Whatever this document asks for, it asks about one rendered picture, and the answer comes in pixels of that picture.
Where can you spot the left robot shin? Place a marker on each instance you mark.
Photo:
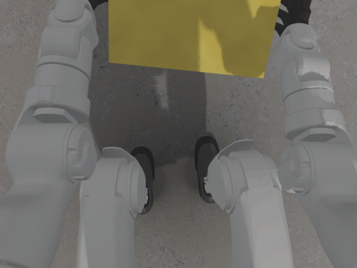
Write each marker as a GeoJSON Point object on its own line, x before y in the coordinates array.
{"type": "Point", "coordinates": [111, 152]}

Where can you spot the right robot forearm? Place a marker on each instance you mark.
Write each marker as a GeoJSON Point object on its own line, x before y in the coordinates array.
{"type": "Point", "coordinates": [307, 93]}

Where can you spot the left robot upper arm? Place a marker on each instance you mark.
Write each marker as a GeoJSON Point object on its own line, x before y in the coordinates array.
{"type": "Point", "coordinates": [46, 161]}

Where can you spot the left robot forearm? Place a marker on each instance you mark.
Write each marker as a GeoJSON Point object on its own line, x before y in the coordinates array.
{"type": "Point", "coordinates": [63, 70]}

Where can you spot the right robot shin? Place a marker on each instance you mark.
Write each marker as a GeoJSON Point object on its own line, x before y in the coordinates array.
{"type": "Point", "coordinates": [240, 145]}

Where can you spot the robot shin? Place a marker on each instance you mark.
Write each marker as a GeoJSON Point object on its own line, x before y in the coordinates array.
{"type": "Point", "coordinates": [240, 145]}
{"type": "Point", "coordinates": [111, 152]}

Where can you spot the robot right hand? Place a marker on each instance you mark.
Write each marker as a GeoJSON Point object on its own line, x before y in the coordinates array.
{"type": "Point", "coordinates": [298, 12]}

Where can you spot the carton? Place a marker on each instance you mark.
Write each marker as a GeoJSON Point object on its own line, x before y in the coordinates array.
{"type": "Point", "coordinates": [231, 37]}

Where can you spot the right robot upper arm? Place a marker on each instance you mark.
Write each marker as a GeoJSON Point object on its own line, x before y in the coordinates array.
{"type": "Point", "coordinates": [323, 178]}

